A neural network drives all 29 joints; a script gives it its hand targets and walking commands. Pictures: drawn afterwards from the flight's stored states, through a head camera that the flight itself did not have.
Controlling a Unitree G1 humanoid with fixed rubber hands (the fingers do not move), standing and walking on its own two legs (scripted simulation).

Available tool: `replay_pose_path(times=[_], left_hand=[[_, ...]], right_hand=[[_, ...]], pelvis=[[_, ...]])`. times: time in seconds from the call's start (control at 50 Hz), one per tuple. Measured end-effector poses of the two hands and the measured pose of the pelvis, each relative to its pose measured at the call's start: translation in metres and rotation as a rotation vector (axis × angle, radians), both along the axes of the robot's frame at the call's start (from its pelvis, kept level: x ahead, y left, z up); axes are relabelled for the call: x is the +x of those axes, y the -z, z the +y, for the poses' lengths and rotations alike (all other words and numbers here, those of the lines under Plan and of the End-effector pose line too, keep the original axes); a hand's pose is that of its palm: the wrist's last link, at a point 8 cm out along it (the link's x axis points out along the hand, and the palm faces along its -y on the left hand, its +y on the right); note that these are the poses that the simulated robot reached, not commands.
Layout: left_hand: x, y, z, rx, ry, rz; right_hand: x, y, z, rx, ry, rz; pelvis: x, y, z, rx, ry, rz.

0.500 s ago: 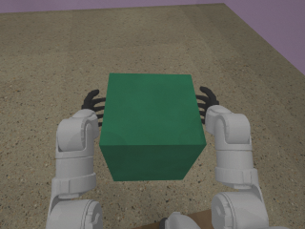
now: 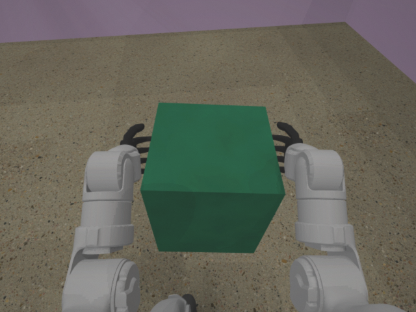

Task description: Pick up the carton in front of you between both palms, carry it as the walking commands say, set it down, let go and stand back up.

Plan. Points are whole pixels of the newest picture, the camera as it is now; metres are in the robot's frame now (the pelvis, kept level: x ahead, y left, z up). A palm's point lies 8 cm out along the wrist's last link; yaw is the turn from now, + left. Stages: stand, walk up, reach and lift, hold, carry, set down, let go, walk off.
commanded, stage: carry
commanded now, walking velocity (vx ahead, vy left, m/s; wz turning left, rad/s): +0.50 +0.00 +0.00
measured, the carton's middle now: (209, 182) +0.36 +0.02 +0.04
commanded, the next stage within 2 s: none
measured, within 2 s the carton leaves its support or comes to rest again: neither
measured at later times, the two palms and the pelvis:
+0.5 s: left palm (158, 77) +0.67 +0.16 +0.09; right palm (268, 74) +0.67 -0.14 +0.10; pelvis +0.34 +0.01 -0.01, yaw +0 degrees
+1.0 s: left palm (162, 34) +0.93 +0.19 +0.09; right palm (249, 32) +0.94 -0.11 +0.09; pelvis +0.68 +0.03 -0.02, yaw +1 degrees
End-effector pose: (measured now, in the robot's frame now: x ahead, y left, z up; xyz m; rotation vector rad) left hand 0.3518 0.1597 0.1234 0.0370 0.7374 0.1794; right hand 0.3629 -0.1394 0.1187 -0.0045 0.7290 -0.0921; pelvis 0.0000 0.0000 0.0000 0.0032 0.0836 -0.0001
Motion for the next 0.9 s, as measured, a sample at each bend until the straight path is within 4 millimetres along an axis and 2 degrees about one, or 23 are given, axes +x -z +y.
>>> replay_pose_path(times=[0.06, 0.1, 0.16, 0.22, 0.3, 0.38, 0.48, 0.56, 0.66, 0.74, 0.8, 0.9], left_hand=[[0.05, 0.015, 0.005, -0.014, 0.027, -0.002], [0.084, 0.027, 0.004, -0.033, 0.053, -0.002], [0.122, 0.041, 0.0, -0.038, 0.081, 0.049], [0.156, 0.046, -0.004, -0.035, 0.099, 0.083], [0.204, 0.042, -0.005, -0.049, 0.092, 0.064], [0.249, 0.035, -0.002, -0.07, 0.057, 0.023], [0.305, 0.031, 0.0, -0.088, -0.005, -0.039], [0.346, 0.039, -0.004, -0.093, -0.063, -0.072], [0.373, 0.051, -0.004, -0.08, -0.109, 0.002], [0.403, 0.043, -0.002, -0.061, -0.108, 0.014], [0.437, 0.031, -0.001, -0.053, -0.096, -0.018], [0.504, 0.02, 0.007, -0.053, -0.059, -0.067]], right_hand=[[0.043, 0.009, 0.005, -0.02, 0.023, -0.002], [0.069, 0.016, 0.004, -0.046, 0.043, -0.002], [0.098, 0.031, 0.0, -0.054, 0.069, 0.05], [0.125, 0.037, -0.003, -0.043, 0.092, 0.085], [0.171, 0.032, -0.004, -0.031, 0.11, 0.066], [0.224, 0.022, -0.002, -0.014, 0.108, 0.025], [0.293, 0.017, 0.0, 0.012, 0.085, -0.033], [0.346, 0.03, -0.004, 0.038, 0.056, -0.063], [0.385, 0.046, -0.003, 0.056, 0.03, 0.016], [0.419, 0.04, -0.001, 0.03, -0.007, 0.024], [0.45, 0.03, 0.0, 0.034, -0.004, -0.008], [0.507, 0.018, 0.006, 0.029, 0.024, -0.059]], pelvis=[[0.052, 0.014, 0.01, -0.026, 0.016, -0.028], [0.08, 0.022, 0.014, -0.004, 0.011, -0.029], [0.112, 0.019, 0.021, -0.006, 0.007, -0.019], [0.144, 0.01, 0.027, -0.016, 0.009, -0.009], [0.189, 0.002, 0.029, -0.026, 0.01, 0.002], [0.242, -0.003, 0.024, -0.034, 0.008, 0.009], [0.322, 0.003, 0.01, -0.032, 0.007, 0.008], [0.394, 0.018, -0.005, -0.026, -0.028, -0.013], [0.454, 0.006, -0.013, -0.017, -0.05, -0.012], [0.498, -0.005, -0.014, 0.006, -0.051, -0.013], [0.534, -0.008, -0.009, 0.014, -0.044, -0.014], [0.602, -0.005, 0.005, 0.013, -0.038, -0.021]])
